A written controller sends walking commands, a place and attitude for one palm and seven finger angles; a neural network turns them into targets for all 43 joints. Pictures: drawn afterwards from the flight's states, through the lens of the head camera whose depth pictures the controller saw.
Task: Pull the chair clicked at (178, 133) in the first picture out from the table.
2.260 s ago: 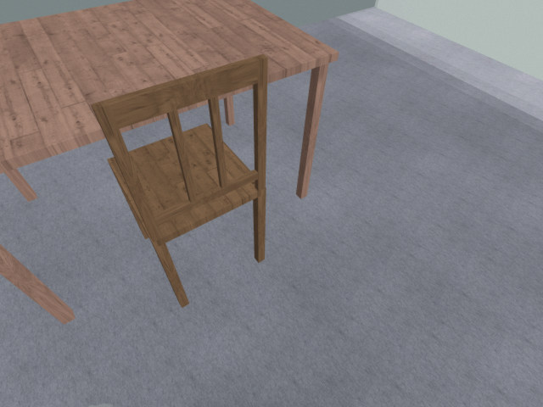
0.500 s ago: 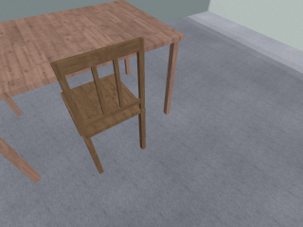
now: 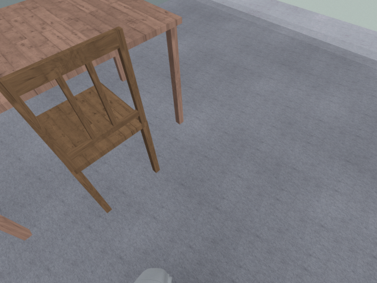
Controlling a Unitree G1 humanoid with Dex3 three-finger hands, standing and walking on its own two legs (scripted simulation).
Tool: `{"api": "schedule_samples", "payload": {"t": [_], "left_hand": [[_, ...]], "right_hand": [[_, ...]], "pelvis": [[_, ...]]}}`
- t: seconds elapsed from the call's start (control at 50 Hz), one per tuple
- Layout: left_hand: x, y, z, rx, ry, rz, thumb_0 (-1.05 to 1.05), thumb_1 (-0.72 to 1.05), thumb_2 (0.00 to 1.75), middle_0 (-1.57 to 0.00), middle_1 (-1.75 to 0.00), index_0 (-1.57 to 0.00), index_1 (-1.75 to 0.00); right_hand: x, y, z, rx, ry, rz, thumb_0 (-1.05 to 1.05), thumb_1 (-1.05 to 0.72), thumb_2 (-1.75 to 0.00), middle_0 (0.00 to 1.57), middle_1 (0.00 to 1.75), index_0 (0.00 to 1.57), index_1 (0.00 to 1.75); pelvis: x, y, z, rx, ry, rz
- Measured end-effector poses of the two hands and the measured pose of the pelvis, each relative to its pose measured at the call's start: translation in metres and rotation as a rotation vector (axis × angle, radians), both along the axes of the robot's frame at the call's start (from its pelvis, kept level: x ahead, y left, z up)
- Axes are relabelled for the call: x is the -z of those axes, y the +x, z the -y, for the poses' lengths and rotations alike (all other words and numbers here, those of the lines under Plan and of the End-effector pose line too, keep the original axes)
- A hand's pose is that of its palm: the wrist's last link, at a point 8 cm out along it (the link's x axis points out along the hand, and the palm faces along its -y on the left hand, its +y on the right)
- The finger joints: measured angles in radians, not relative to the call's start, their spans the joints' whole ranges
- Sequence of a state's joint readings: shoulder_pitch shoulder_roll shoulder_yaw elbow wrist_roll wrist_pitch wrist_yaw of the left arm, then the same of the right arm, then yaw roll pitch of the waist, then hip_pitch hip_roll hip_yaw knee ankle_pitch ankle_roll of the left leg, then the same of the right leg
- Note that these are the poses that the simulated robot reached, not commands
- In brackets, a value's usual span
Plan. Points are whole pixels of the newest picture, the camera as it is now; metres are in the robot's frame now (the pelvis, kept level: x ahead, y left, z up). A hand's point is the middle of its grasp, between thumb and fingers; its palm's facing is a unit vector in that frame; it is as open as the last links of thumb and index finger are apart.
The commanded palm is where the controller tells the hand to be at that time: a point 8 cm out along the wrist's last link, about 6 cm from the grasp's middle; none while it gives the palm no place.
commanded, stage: walk around to get in front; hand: left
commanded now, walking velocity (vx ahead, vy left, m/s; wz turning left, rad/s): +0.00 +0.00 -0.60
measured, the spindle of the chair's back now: (78, 111) +0.61 +0.45 -0.08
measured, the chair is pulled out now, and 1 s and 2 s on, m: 0.00 0.00 0.00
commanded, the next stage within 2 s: none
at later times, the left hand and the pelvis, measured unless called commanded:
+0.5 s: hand out of the picture +0.12 +0.27 -0.16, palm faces -0.21 -0.95 -0.22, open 7.4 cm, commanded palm none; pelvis -0.01 +0.07 +0.01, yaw -18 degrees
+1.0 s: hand (148, 264) +0.18 +0.13 -0.15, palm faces -0.57 -0.78 -0.24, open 7.4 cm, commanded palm none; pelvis -0.03 +0.03 +0.00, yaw -36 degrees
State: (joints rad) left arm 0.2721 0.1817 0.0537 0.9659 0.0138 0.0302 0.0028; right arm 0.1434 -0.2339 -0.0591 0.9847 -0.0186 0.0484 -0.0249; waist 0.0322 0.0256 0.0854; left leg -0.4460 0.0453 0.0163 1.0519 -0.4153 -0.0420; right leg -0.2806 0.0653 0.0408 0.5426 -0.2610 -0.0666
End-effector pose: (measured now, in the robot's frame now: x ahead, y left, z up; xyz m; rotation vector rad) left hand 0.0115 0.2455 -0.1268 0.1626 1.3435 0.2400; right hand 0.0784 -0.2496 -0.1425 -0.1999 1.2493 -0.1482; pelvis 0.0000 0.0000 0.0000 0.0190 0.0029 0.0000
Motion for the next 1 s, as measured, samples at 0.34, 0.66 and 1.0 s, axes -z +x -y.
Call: {"api": "schedule_samples", "payload": {"t": [0.34,0.66,1.0], "left_hand": [[0.017,0.068,-0.062,0.197,-0.030,0.066,0.00,0.90,0.90,-0.20,-0.30,-0.20,-0.30],[0.002,0.149,-0.030,0.491,-0.067,0.086,0.01,0.91,0.90,-0.20,-0.30,-0.20,-0.30],[-0.007,0.186,0.075,0.759,-0.069,0.185,0.00,0.90,0.90,-0.20,-0.30,-0.20,-0.30]], "right_hand": [[-0.038,-0.004,-0.038,0.139,-0.095,0.207,0.01,-0.91,-0.90,0.20,0.30,0.20,0.30],[-0.031,-0.173,-0.075,0.459,-0.058,-0.039,0.01,-0.91,-0.90,0.21,0.30,0.20,0.30],[-0.009,-0.237,-0.051,0.708,-0.026,-0.046,0.01,-0.91,-0.90,0.20,0.30,0.19,0.30]], "pelvis": [[0.003,-0.008,-0.055,0.204,-0.025,-0.015],[-0.009,-0.014,-0.065,0.420,-0.046,0.003],[0.000,-0.030,-0.034,0.629,-0.022,0.008]]}}
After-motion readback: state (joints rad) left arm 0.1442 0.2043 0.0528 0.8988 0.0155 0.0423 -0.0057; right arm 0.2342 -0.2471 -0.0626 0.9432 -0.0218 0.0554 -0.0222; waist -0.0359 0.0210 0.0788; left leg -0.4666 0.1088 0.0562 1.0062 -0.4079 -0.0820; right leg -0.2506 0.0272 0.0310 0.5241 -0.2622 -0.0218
